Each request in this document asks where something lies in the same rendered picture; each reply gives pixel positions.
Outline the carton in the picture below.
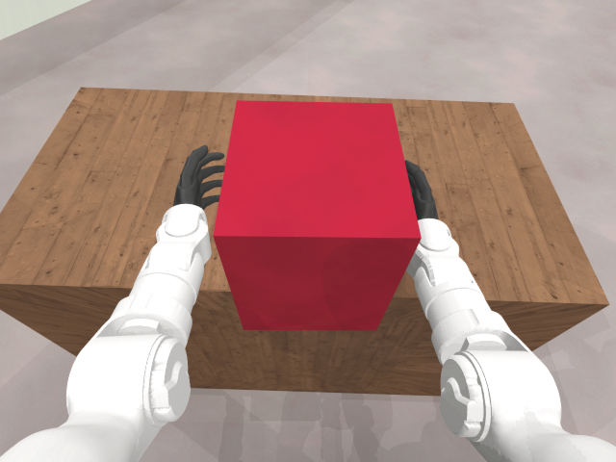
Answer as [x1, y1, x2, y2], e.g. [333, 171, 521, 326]
[213, 100, 422, 331]

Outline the robot left hand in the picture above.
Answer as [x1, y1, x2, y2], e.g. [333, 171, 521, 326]
[173, 145, 225, 211]

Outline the robot left forearm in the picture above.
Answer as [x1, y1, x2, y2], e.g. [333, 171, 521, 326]
[66, 204, 212, 415]

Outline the right robot upper arm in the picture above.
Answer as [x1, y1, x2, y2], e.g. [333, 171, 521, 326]
[440, 350, 616, 462]

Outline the robot right forearm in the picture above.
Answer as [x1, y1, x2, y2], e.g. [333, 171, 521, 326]
[406, 218, 561, 421]

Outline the pedestal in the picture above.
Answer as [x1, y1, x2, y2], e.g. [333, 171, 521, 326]
[0, 88, 610, 397]

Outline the left robot upper arm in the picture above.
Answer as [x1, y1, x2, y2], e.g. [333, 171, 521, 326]
[0, 334, 191, 462]

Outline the robot right hand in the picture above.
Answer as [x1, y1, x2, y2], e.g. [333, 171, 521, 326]
[404, 160, 439, 220]

